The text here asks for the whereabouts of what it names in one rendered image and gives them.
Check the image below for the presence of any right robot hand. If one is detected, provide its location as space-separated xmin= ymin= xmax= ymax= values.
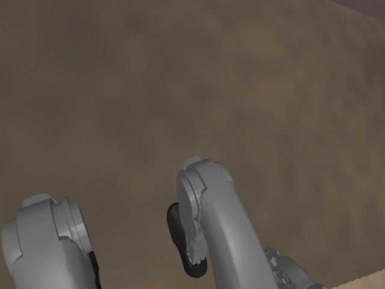
xmin=264 ymin=246 xmax=316 ymax=289

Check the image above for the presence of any right robot foot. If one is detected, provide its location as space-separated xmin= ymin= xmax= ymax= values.
xmin=167 ymin=202 xmax=208 ymax=278

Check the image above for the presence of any left robot foot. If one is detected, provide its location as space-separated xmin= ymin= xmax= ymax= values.
xmin=88 ymin=251 xmax=102 ymax=289

